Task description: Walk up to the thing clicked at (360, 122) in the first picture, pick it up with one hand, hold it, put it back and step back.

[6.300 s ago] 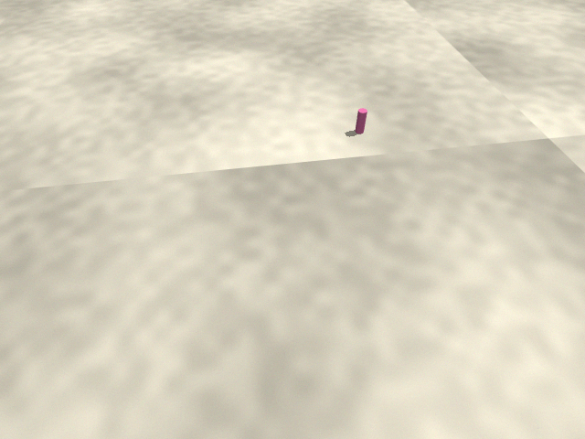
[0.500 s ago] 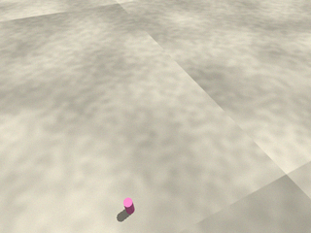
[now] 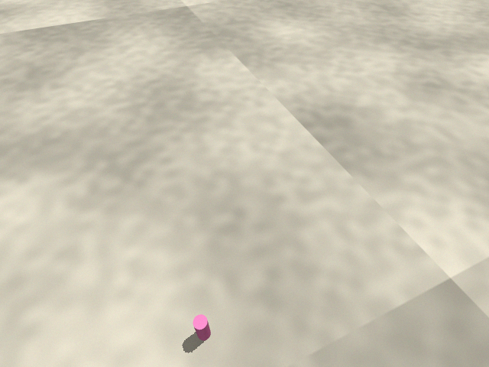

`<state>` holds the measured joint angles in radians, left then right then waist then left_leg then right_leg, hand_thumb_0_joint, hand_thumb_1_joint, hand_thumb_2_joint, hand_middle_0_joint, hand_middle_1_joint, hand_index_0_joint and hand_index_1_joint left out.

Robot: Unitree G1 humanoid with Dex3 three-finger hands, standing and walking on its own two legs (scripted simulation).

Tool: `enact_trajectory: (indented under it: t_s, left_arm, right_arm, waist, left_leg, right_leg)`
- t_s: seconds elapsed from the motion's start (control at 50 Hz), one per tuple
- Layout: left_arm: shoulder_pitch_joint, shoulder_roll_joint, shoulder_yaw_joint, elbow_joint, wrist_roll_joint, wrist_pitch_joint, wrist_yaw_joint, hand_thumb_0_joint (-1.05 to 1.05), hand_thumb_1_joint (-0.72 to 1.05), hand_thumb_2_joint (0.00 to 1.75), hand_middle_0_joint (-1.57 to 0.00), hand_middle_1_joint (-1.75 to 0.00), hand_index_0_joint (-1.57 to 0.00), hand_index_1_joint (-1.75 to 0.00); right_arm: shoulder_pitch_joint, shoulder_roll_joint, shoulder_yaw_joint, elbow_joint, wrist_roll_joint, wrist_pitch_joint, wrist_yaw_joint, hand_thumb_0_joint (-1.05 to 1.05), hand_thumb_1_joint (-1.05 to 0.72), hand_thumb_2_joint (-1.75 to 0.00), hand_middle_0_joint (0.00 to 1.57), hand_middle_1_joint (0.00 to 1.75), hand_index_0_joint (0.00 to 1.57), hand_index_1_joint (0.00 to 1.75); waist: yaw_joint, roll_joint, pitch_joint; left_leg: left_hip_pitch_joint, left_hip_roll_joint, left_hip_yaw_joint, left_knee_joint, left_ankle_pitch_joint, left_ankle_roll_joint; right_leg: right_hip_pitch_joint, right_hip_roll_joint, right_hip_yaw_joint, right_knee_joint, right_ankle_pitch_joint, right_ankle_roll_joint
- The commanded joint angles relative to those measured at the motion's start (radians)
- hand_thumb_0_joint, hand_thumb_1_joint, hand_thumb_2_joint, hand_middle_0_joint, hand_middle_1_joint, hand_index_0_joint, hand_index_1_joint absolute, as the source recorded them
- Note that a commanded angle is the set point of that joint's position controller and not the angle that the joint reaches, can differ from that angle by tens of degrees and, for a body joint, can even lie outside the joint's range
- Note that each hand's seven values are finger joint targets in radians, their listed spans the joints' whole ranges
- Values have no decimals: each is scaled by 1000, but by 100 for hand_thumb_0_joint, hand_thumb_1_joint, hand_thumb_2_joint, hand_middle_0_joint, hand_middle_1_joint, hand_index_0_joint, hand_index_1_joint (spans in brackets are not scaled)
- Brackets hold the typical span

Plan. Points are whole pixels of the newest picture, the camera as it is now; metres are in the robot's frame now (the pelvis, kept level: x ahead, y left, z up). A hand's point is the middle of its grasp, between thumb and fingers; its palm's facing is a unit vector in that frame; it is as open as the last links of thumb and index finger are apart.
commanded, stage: stand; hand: left
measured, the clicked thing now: (202, 327) +0.40 +0.18 -0.71
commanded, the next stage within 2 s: go down in 1.80 s
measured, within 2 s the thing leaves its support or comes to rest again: neither
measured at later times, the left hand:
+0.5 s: hand out of the picture +0.08 +0.25 -0.16, palm faces -0.01 -0.94 -0.34, open 7.4 cm
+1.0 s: hand out of the picture +0.07 +0.25 -0.16, palm faces -0.01 -0.94 -0.34, open 7.4 cm
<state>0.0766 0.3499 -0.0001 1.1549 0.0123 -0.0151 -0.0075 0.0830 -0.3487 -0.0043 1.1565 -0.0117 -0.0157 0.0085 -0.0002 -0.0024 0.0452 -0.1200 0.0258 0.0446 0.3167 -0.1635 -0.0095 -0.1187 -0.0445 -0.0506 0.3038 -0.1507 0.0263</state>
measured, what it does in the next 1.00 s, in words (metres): stands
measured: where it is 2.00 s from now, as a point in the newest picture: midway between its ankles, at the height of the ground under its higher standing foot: outside the picture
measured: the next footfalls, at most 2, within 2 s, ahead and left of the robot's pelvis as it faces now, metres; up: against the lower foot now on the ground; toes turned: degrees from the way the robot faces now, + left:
none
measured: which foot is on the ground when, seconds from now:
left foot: down 0.00-1.00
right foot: down 0.00-1.00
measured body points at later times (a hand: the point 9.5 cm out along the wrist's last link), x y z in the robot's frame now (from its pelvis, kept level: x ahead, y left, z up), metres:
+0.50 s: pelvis +0.00 +0.00 +0.00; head +0.01 +0.00 +0.45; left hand +0.08 +0.30 -0.13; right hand +0.09 -0.30 -0.13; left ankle +0.01 +0.12 -0.75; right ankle +0.01 -0.13 -0.75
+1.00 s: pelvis +0.00 -0.01 +0.00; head +0.01 -0.01 +0.45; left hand +0.07 +0.30 -0.13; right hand +0.08 -0.31 -0.13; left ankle +0.01 +0.12 -0.75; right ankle +0.01 -0.13 -0.75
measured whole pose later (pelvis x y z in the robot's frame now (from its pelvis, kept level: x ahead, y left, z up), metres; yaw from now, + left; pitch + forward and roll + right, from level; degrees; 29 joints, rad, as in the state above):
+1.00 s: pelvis +0.00 -0.01 +0.00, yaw +1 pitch -2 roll +0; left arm 0.11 0.35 0.00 1.15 0.01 -0.01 -0.01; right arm 0.11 -0.35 0.00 1.15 -0.01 -0.01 0.01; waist 0.01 0.00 0.04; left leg -0.11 0.03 0.03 0.31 -0.17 -0.02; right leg -0.11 -0.04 -0.06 0.31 -0.16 0.02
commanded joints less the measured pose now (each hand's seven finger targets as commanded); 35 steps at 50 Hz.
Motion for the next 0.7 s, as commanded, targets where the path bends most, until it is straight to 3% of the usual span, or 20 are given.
enact_trajectory:
  t_s: [0.0, 0.1, 0.18, 0.32, 0.48, 0.68]
  left_arm:
    - [-40, 212, 40, -58, -4, -16, 12, 0, 90, 90, -20, -30, -20, -30]
    - [-40, 208, 38, -62, -1, -16, 13, 0, 90, 90, -20, -30, -20, -30]
    - [-30, 213, 40, -58, -2, -18, 12, 0, 90, 90, -20, -30, -20, -30]
    - [-29, 218, 41, -62, -3, -15, 13, 0, 90, 90, -20, -30, -20, -30]
    - [-23, 212, 39, -61, -1, -13, 12, 0, 90, 90, -20, -30, -20, -30]
    - [-21, 216, 40, -64, -3, -15, 12, 0, 90, 90, -20, -30, -20, -30]
  right_arm:
    - [-52, -214, -33, -59, 3, -16, -10, 0, -90, -90, 20, 30, 20, 30]
    - [-51, -219, -34, -64, 2, -16, -11, 0, -90, -90, 20, 30, 20, 30]
    - [-50, -213, -31, -66, 2, -19, -11, 0, -90, -90, 20, 30, 20, 30]
    - [-42, -213, -32, -65, 2, -18, -13, 0, -90, -90, 20, 30, 20, 30]
    - [-41, -217, -33, -68, 2, -15, -13, 0, -90, -90, 20, 30, 20, 30]
    - [-29, -211, -30, -67, 2, -16, -12, 0, -90, -90, 20, 30, 20, 30]
  waist:
    - [-3, 6, -80]
    - [-5, 12, -88]
    - [-2, 1, -102]
    - [-2, 7, -96]
    - [-2, 2, -68]
    - [-2, -2, -75]
  left_leg:
    - [1, 122, -112, -66, 102, 16]
    - [-3, 119, -108, -56, 94, 18]
    - [18, 125, -109, -54, 148, 20]
    - [22, 126, -111, -60, 154, 17]
    - [7, 119, -111, -67, 81, 16]
    - [8, 118, -115, -62, 112, 17]
  right_leg:
    - [24, -105, 96, -45, 63, -32]
    - [33, -111, 97, -52, 82, -32]
    - [46, -113, 95, -37, 121, -31]
    - [44, -109, 89, -36, 109, -34]
    - [14, -106, 89, -49, 44, -35]
    - [33, -110, 92, -46, 77, -36]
